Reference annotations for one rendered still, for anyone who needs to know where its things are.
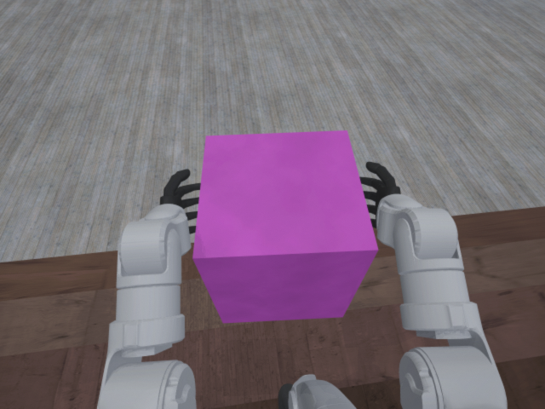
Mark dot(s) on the right robot thigh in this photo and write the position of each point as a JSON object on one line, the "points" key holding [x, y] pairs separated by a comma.
{"points": [[318, 394]]}

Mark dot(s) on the robot left upper arm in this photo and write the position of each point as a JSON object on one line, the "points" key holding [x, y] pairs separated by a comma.
{"points": [[164, 384]]}

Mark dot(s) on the robot right upper arm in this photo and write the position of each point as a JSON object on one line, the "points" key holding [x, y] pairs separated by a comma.
{"points": [[452, 377]]}

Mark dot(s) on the right robot shin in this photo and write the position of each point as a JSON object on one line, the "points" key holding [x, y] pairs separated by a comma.
{"points": [[302, 379]]}

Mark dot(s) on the left robot hand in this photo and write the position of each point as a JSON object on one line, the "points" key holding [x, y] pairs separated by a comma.
{"points": [[172, 194]]}

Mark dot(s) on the robot left forearm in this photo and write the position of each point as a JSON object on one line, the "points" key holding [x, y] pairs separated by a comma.
{"points": [[148, 312]]}

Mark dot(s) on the carton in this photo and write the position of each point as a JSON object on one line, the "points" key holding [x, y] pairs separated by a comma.
{"points": [[283, 230]]}

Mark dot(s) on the right robot hand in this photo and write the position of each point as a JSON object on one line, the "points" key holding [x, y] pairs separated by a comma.
{"points": [[386, 186]]}

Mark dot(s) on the robot right forearm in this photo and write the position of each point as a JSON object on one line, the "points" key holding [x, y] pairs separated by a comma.
{"points": [[429, 260]]}

